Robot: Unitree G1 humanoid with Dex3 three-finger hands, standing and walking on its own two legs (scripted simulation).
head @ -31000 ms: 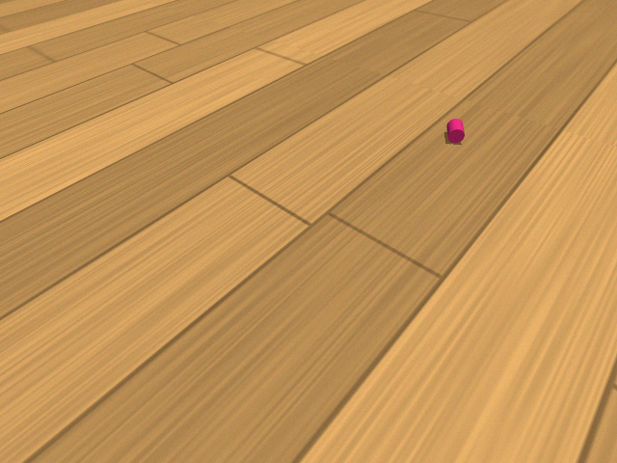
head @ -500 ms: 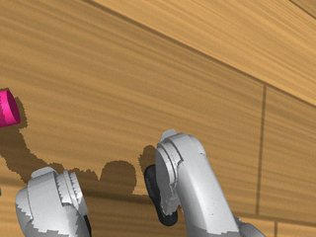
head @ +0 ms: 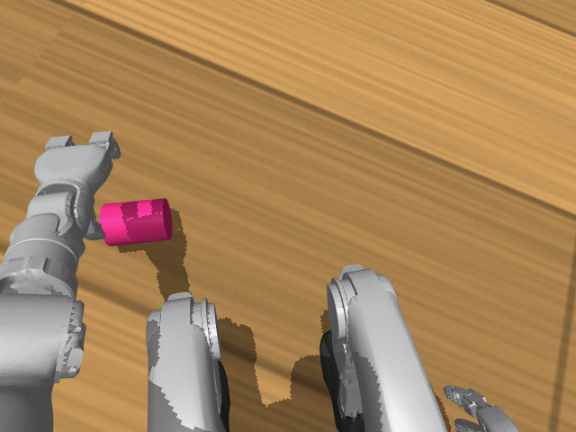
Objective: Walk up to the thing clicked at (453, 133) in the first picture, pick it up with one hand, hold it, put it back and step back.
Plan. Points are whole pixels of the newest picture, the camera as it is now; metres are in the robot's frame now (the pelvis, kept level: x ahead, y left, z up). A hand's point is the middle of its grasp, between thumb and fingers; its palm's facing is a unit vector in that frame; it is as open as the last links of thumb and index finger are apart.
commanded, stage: withdraw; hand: left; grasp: from above
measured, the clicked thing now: (138, 222) +0.51 +0.26 -0.34
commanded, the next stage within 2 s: home in 0.26 s
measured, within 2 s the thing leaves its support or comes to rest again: neither
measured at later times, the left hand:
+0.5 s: hand (109, 207) +0.50 +0.27 -0.21, palm faces -0.38 -0.03 -0.92, open 13.3 cm
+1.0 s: hand (55, 264) +0.36 +0.25 +0.00, palm faces -0.30 -0.64 -0.71, open 7.7 cm
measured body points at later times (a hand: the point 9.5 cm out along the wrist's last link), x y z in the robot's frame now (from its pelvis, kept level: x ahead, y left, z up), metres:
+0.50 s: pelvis +0.00 +0.01 -0.05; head +0.25 +0.07 +0.32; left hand +0.51 +0.27 -0.16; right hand +0.01 -0.26 -0.14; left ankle +0.08 +0.13 -0.35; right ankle +0.11 -0.13 -0.35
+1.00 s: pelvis +0.01 +0.00 +0.11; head +0.19 +0.04 +0.52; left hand +0.37 +0.28 +0.04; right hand +0.19 -0.26 +0.00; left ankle +0.08 +0.13 -0.35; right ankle +0.11 -0.13 -0.35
